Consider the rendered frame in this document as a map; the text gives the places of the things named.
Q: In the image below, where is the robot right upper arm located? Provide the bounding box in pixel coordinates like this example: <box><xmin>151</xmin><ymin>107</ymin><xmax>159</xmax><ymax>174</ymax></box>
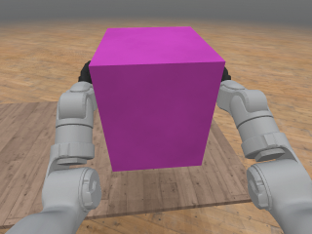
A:
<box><xmin>246</xmin><ymin>158</ymin><xmax>312</xmax><ymax>234</ymax></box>

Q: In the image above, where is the left robot forearm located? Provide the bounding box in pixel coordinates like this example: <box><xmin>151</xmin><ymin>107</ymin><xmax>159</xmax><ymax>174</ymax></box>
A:
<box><xmin>41</xmin><ymin>81</ymin><xmax>98</xmax><ymax>208</ymax></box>

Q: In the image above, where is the robot right hand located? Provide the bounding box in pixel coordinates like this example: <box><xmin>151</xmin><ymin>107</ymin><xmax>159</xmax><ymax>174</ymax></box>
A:
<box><xmin>221</xmin><ymin>66</ymin><xmax>231</xmax><ymax>82</ymax></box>

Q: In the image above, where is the carton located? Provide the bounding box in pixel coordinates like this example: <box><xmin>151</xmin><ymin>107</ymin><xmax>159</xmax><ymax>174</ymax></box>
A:
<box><xmin>88</xmin><ymin>26</ymin><xmax>226</xmax><ymax>172</ymax></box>

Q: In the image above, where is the right robot forearm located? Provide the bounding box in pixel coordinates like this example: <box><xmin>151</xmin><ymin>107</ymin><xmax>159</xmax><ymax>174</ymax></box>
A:
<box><xmin>216</xmin><ymin>80</ymin><xmax>312</xmax><ymax>186</ymax></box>

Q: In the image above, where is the table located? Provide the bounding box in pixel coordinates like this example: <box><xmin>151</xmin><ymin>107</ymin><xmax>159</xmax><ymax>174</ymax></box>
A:
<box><xmin>0</xmin><ymin>101</ymin><xmax>252</xmax><ymax>229</ymax></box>

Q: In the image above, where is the robot left upper arm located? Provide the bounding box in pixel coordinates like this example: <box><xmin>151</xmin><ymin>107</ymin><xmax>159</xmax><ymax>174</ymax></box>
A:
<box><xmin>5</xmin><ymin>167</ymin><xmax>102</xmax><ymax>234</ymax></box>

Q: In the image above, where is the robot left hand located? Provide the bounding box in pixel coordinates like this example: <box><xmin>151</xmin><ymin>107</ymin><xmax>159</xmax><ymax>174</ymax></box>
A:
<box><xmin>78</xmin><ymin>60</ymin><xmax>93</xmax><ymax>84</ymax></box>

